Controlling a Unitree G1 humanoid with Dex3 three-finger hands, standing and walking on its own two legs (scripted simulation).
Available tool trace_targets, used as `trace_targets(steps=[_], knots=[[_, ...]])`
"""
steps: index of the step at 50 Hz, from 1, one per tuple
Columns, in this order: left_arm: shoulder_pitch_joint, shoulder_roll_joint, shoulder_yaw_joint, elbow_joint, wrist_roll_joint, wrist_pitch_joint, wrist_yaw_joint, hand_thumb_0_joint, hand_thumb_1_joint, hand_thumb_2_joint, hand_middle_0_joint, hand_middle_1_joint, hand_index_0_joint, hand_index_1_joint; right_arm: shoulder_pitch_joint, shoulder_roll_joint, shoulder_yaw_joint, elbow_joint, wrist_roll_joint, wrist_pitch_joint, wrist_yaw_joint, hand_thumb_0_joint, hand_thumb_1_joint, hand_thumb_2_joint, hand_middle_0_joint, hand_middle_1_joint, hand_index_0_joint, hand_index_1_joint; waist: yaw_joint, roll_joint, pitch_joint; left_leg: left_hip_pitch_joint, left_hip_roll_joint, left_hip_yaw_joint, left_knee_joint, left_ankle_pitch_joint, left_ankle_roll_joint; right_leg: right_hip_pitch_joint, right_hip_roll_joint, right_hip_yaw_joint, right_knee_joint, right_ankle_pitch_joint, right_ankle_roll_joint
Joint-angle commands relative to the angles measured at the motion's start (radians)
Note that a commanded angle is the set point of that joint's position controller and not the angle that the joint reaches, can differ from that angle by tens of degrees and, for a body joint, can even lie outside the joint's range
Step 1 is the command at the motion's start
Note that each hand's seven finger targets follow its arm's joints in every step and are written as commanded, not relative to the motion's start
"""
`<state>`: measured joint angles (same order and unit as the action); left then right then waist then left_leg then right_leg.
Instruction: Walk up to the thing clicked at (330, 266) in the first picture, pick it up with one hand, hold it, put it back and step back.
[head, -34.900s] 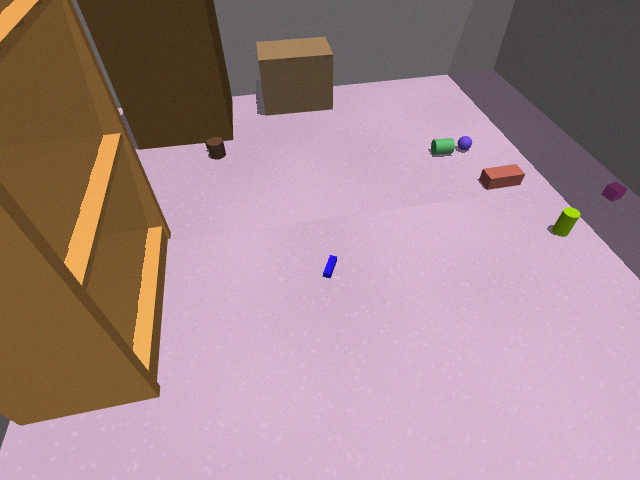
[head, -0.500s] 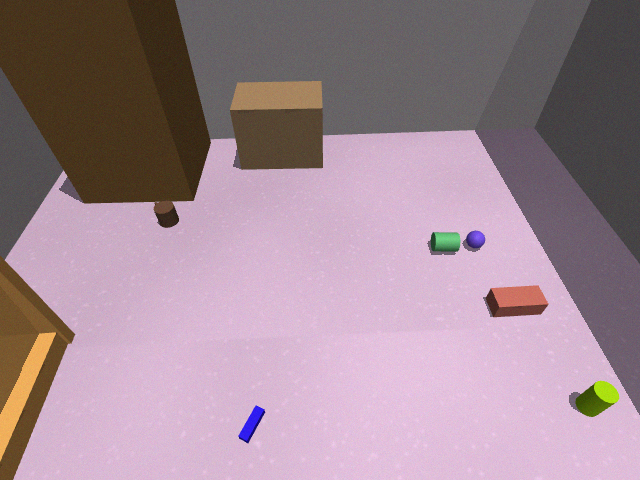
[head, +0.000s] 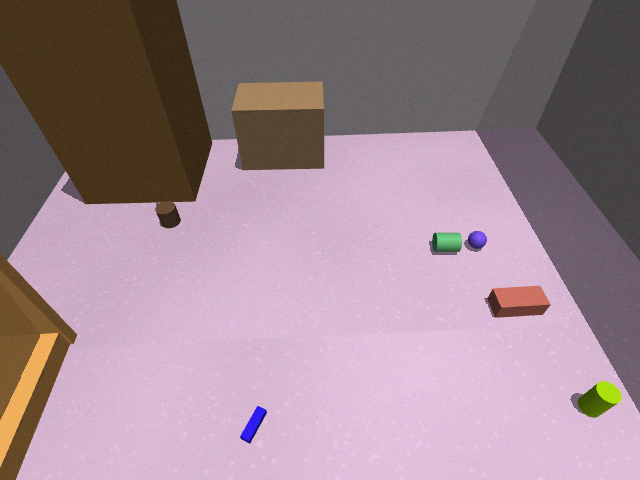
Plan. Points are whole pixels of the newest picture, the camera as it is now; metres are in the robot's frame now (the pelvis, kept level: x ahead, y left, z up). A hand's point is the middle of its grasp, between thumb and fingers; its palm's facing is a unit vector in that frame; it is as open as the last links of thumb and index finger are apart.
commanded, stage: stand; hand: left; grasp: from above
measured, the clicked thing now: (253, 424) +0.45 +0.23 -0.77
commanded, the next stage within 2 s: rise first in 0.54 s
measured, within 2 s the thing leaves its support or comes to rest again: neither
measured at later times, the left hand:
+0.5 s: hand out of the picture +0.07 +0.25 -0.16, palm faces -0.03 -0.94 -0.35, open 7.4 cm
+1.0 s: hand out of the picture +0.14 +0.26 -0.18, palm faces -0.04 -0.91 -0.42, open 10.7 cm
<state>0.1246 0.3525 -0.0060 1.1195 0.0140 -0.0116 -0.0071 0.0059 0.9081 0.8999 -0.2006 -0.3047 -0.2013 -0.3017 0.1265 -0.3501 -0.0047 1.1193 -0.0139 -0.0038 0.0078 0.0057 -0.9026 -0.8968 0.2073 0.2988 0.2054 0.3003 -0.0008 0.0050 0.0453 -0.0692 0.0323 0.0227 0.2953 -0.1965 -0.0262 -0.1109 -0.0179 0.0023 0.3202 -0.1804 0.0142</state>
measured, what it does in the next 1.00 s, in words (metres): stands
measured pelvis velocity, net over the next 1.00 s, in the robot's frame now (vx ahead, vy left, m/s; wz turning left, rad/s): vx -0.01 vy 0.00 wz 0.02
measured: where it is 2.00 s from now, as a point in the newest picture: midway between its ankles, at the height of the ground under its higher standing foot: outside the picture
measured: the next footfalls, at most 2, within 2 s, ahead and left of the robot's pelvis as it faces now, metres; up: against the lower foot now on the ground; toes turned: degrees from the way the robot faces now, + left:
none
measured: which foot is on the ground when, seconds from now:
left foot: down 0.00-1.00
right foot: down 0.00-1.00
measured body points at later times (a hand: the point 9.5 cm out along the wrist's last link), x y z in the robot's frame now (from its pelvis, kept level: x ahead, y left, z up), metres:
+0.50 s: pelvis +0.00 +0.00 +0.00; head +0.01 +0.00 +0.45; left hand +0.08 +0.30 -0.13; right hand +0.08 -0.30 -0.14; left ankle -0.02 +0.13 -0.75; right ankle +0.00 -0.13 -0.75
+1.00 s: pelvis -0.01 +0.00 -0.03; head +0.05 +0.00 +0.42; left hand +0.14 +0.30 -0.15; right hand +0.10 -0.25 -0.15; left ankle -0.02 +0.13 -0.75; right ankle +0.00 -0.13 -0.75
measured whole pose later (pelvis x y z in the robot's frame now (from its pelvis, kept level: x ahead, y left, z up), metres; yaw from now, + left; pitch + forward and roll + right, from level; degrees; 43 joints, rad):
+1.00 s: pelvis -0.01 +0.00 -0.03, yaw +1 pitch +8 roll +0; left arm 0.00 0.30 0.13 0.93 0.16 0.13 0.04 0.00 0.12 0.88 -0.20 -0.83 -0.20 -0.83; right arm 0.25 -0.24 -0.02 0.71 0.02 -0.04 -0.01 0.01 -0.88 -0.89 0.21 0.30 0.20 0.30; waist -0.03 0.01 -0.02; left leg -0.47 0.03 0.00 0.67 -0.34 -0.02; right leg -0.49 -0.03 -0.01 0.66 -0.31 0.02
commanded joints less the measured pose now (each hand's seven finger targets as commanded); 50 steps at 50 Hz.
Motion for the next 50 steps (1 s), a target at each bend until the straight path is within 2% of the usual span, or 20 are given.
trace_targets(steps=[1, 4, 25, 27, 31, 32, 33, 34, 35, 36, 37, 38, 39, 40, 41, 43, 44, 46, 48, 50], knots=[[-0.026, 0.212, 0.045, -0.057, -0.002, -0.02, 0.02, 0.0, 0.9, 0.9, -0.2, -0.3, -0.2, -0.301, -0.036, -0.215, -0.045, -0.055, 0.005, -0.02, -0.014, 0.0, -0.9, -0.9, 0.2, 0.3, 0.2, 0.3, -0.003, -0.016, -0.054, 0.004, 0.109, -0.079, -0.037, 0.144, 0.04, -0.001, -0.109, 0.075, -0.044, 0.165, -0.033], [-0.026, 0.215, 0.045, -0.06, -0.007, -0.021, 0.019, 0.0, 0.9, 0.9, -0.2, -0.3, -0.2, -0.301, -0.028, -0.215, -0.044, -0.052, 0.003, -0.023, -0.014, 0.0, -0.9, -0.9, 0.2, 0.3, 0.2, 0.3, -0.003, 0.004, -0.068, 0.007, 0.106, -0.072, -0.03, 0.175, 0.037, 0.018, -0.115, 0.081, -0.038, 0.21, -0.037], [-0.022, 0.215, 0.045, -0.06, -0.006, -0.02, 0.02, 0.0, 0.9, 0.9, -0.2, -0.3, -0.2, -0.301, -0.035, -0.217, -0.04, -0.056, 0.005, -0.022, -0.016, 0.0, -0.9, -0.9, 0.2, 0.3, 0.2, 0.3, 0.0, -0.001, -0.074, 0.021, 0.111, -0.07, -0.022, 0.206, 0.038, 0.022, -0.115, 0.075, -0.032, 0.24, -0.035], [-0.032, 0.217, 0.048, -0.059, -0.006, -0.018, 0.021, 0.0, 0.9, 0.9, -0.2, -0.3, -0.2, -0.301, -0.028, -0.21, -0.038, -0.055, 0.005, -0.021, -0.017, 0.0, -0.9, -0.9, 0.2, 0.3, 0.2, 0.3, -0.004, -0.006, -0.059, 0.0, 0.106, -0.068, -0.034, 0.171, 0.035, 0.022, -0.114, 0.077, -0.036, 0.214, -0.035], [-0.031, 0.216, 0.047, -0.061, -0.005, -0.021, 0.021, 0.0, 0.9, 0.9, -0.2, -0.3, -0.2, -0.301, -0.03, -0.209, -0.04, -0.059, 0.003, -0.021, -0.016, 0.0, -0.9, -0.9, 0.2, 0.3, 0.2, 0.3, -0.003, -0.02, -0.066, 0.009, 0.11, -0.071, -0.032, 0.19, 0.035, 0.013, -0.112, 0.072, -0.037, 0.216, -0.034], [-0.035, 0.214, 0.047, -0.062, -0.007, -0.019, 0.021, 0.0, 0.848, 0.918, -0.125, -0.38, -0.129, -0.381, -0.029, -0.212, -0.039, -0.056, 0.003, -0.021, -0.016, 0.0, -0.934, -0.924, 0.201, 0.306, 0.202, 0.306, -0.002, -0.013, -0.054, 0.002, 0.107, -0.069, -0.033, 0.178, 0.035, 0.013, -0.113, 0.076, -0.042, 0.21, -0.035], [-0.386, 0.031, 0.045, -0.413, -0.053, -0.109, 0.032, 0.0, 0.799, 0.994, -0.205, -0.46, -0.156, -0.461, -0.032, -0.038, 0.004, -0.333, 0.07, -0.069, -0.033, 0.0, -0.898, -0.899, 0.199, 0.3, 0.199, 0.3, -0.107, 0.022, 0.012, -0.152, -0.042, 0.042, 0.05, 0.024, 0.037, -0.183, 0.007, -0.009, 0.011, 0.079, -0.014], [-0.473, 0.077, 0.06, -0.321, -0.05, -0.091, 0.037, 0.0, 0.719, 0.928, -0.24, -0.51, -0.183, -0.541, 0.023, -0.066, 0.002, -0.283, 0.075, -0.072, -0.043, 0.0, -0.82, -0.882, 0.199, 0.301, 0.199, 0.301, -0.079, -0.017, -0.031, -0.147, -0.041, 0.036, 0.058, -0.003, 0.041, -0.134, 0.009, -0.019, 0.012, 0.031, -0.012], [-0.274, 0.204, 0.135, -0.153, -0.019, -0.056, 0.043, 0.0, 0.64, 0.917, -0.223, -0.59, -0.183, -0.621, 0.057, -0.106, -0.023, -0.282, 0.077, -0.063, -0.053, 0.0, -0.837, -0.886, 0.199, 0.301, 0.199, 0.301, -0.041, -0.037, -0.005, -0.185, -0.037, 0.033, 0.065, -0.01, 0.037, -0.133, 0.016, -0.033, 0.017, -0.009, -0.018], [-0.247, 0.216, 0.151, -0.091, 0.008, -0.04, 0.03, 0.0, 0.56, 0.892, -0.217, -0.648, -0.187, -0.68, 0.07, -0.108, -0.039, -0.298, 0.066, -0.059, -0.052, 0.0, -0.811, -0.877, 0.199, 0.301, 0.2, 0.301, -0.04, -0.06, -0.047, -0.216, -0.045, 0.032, 0.117, -0.006, 0.042, -0.159, 0.014, -0.027, 0.047, -0.012, -0.02], [-0.327, 0.245, 0.164, -0.104, 0.035, -0.036, 0.016, 0.0, 0.48, 0.919, -0.169, -0.728, -0.146, -0.752, 0.071, -0.101, -0.046, -0.327, 0.06, -0.06, -0.051, 0.0, -0.813, -0.877, 0.2, 0.301, 0.2, 0.301, -0.034, -0.06, -0.088, -0.242, -0.044, 0.028, 0.158, 0.009, 0.044, -0.17, 0.012, -0.028, 0.093, 0.009, -0.019], [-0.315, 0.228, 0.169, -0.099, 0.065, -0.039, 0.008, 0.0, 0.4, 0.892, -0.187, -0.793, -0.18, -0.801, 0.086, -0.101, -0.065, -0.346, 0.044, -0.068, -0.052, 0.0, -0.872, -0.892, 0.2, 0.301, 0.2, 0.301, -0.026, -0.059, -0.161, -0.25, -0.045, 0.023, 0.194, 0.042, 0.041, -0.168, 0.008, -0.024, 0.143, 0.058, -0.02], [-0.189, 0.229, 0.205, -0.045, 0.095, -0.024, 0.006, 0.0, 0.32, 0.882, -0.173, -0.867, -0.178, -0.862, 0.121, -0.091, -0.076, -0.349, 0.034, -0.069, -0.048, 0.0, -0.882, -0.894, 0.2, 0.3, 0.2, 0.3, 0.005, -0.014, -0.218, -0.284, -0.054, 0.02, 0.234, 0.085, 0.034, -0.164, 0.005, -0.025, 0.187, 0.093, -0.024], [-0.124, 0.205, 0.208, -0.064, 0.112, -0.01, 0.006, 0.0, 0.24, 0.894, -0.156, -0.912, -0.167, -0.901, 0.133, -0.088, -0.08, -0.386, 0.035, -0.07, -0.042, 0.0, -0.895, -0.897, 0.2, 0.3, 0.2, 0.3, 0.022, 0.015, -0.258, -0.288, -0.058, 0.02, 0.256, 0.108, 0.027, -0.162, 0.007, -0.025, 0.219, 0.104, -0.029], [-0.115, 0.204, 0.212, -0.126, 0.125, 0.0, 0.013, 0.0, 0.16, 0.872, -0.174, -0.928, -0.188, -0.914, 0.131, -0.082, -0.082, -0.417, 0.035, -0.072, -0.04, 0.0, -0.9, -0.898, 0.2, 0.3, 0.2, 0.3, 0.036, 0.034, -0.293, -0.289, -0.06, 0.018, 0.268, 0.127, 0.023, -0.156, 0.009, -0.025, 0.235, 0.116, -0.031], [-0.07, 0.169, 0.21, -0.178, 0.129, 0.046, 0.036, 0.0, 0.0, 0.862, -0.189, -0.93, -0.196, -0.923, 0.123, -0.073, -0.086, -0.459, 0.042, -0.073, -0.037, 0.0, -0.871, -0.89, 0.201, 0.3, 0.201, 0.3, 0.035, 0.035, -0.284, -0.295, -0.06, 0.012, 0.258, 0.131, 0.019, -0.163, 0.013, -0.032, 0.227, 0.109, -0.029], [-0.091, 0.14, 0.188, -0.197, 0.133, 0.079, 0.044, 0.0, -0.08, 0.862, -0.201, -0.922, -0.202, -0.921, 0.121, -0.072, -0.085, -0.473, 0.044, -0.073, -0.034, 0.0, -0.872, -0.89, 0.201, 0.3, 0.201, 0.3, 0.011, 0.026, -0.262, -0.304, -0.055, 0.006, 0.262, 0.118, 0.021, -0.195, 0.018, -0.035, 0.228, 0.094, -0.029], [-0.138, 0.152, 0.192, -0.264, 0.152, 0.127, 0.061, 0.0, -0.24, 0.86, -0.231, -0.903, -0.22, -0.916, 0.096, -0.068, -0.086, -0.518, 0.047, -0.074, -0.03, 0.0, -0.875, -0.892, 0.201, 0.3, 0.2, 0.3, 0.003, 0.006, -0.255, -0.327, -0.05, 0.0, 0.286, 0.092, 0.021, -0.234, 0.02, -0.04, 0.245, 0.059, -0.027], [-0.128, 0.122, 0.182, -0.279, 0.157, 0.164, 0.074, 0.0, -0.4, 0.854, -0.225, -0.933, -0.215, -0.942, 0.098, -0.062, -0.083, -0.537, 0.041, -0.083, -0.027, 0.0, -0.882, -0.895, 0.201, 0.3, 0.2, 0.3, -0.005, -0.014, -0.239, -0.37, -0.041, -0.006, 0.325, 0.062, 0.019, -0.294, 0.027, -0.047, 0.286, 0.017, -0.025], [-0.138, 0.122, 0.19, -0.346, 0.168, 0.183, 0.087, 0.0, -0.448, 0.87, -0.231, -0.932, -0.216, -0.948, 0.11, -0.053, -0.082, -0.555, 0.038, -0.094, -0.026, 0.0, -0.9, -0.9, 0.201, 0.3, 0.201, 0.3, -0.007, 0.003, -0.255, -0.399, -0.037, -0.009, 0.362, 0.04, 0.017, -0.338, 0.026, -0.049, 0.327, -0.006, -0.027]])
